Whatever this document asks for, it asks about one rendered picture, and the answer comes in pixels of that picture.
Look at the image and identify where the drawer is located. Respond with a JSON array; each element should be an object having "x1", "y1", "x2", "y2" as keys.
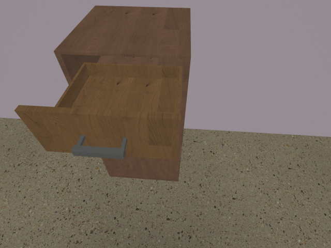
[{"x1": 15, "y1": 63, "x2": 182, "y2": 160}]

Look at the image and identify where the cabinet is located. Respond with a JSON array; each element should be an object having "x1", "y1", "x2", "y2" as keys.
[{"x1": 54, "y1": 6, "x2": 191, "y2": 181}]

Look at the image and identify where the handle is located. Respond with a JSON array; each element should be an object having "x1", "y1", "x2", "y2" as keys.
[{"x1": 71, "y1": 135, "x2": 127, "y2": 159}]

